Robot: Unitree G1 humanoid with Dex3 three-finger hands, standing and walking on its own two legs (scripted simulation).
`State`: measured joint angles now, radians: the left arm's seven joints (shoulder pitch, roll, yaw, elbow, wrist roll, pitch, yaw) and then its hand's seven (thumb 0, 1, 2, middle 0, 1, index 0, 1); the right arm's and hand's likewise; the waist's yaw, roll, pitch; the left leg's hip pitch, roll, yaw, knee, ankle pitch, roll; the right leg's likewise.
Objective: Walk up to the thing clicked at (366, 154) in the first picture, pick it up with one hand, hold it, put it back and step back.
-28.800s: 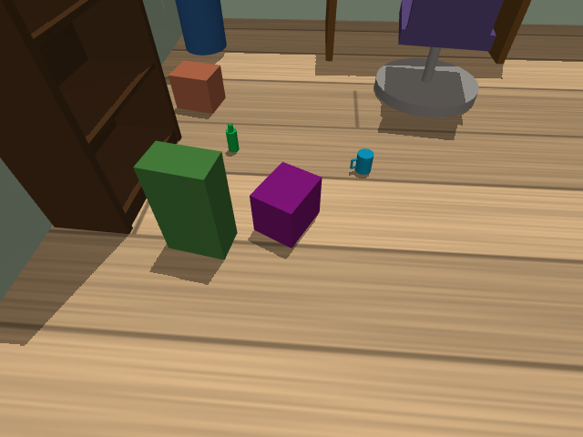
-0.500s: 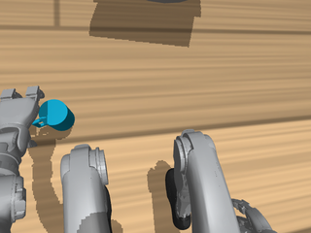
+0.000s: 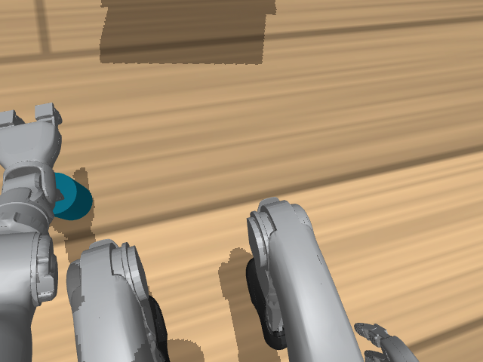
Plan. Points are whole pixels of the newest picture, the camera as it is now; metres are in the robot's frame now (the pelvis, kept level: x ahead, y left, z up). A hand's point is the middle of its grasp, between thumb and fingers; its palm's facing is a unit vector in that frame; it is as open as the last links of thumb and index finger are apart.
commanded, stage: approach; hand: left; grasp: from above
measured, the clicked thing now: (55, 202) +0.44 +0.28 -0.28
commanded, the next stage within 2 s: rest palm in 0.30 s
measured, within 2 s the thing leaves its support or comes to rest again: neither
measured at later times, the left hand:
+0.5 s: hand (35, 195) +0.43 +0.27 -0.17, palm faces -0.39 -0.03 -0.92, open 14.0 cm
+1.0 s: hand (52, 197) +0.44 +0.27 -0.24, palm faces -0.46 -0.09 -0.88, open 14.3 cm
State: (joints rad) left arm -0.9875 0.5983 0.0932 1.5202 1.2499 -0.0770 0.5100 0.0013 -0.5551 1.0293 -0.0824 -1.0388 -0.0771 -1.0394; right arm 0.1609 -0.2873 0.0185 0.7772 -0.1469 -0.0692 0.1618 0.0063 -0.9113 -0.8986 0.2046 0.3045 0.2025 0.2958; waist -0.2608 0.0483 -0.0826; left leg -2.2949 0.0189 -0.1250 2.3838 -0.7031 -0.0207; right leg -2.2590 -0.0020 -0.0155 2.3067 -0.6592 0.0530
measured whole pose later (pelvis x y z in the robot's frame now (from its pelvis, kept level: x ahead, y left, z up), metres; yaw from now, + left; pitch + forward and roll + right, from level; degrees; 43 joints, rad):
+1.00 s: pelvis +0.01 +0.00 -0.03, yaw -2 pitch +32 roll -8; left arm -0.89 0.72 0.14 1.55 1.28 -0.25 0.56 0.00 -0.54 1.02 -0.08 -0.99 -0.07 -1.00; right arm 0.17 -0.29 0.06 0.81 -0.24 -0.14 0.24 0.01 -0.90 -0.90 0.21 0.30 0.20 0.30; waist -0.27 -0.01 0.03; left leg -2.36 0.00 -0.18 2.52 -0.72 -0.03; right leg -2.30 0.00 -0.05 2.41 -0.68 0.06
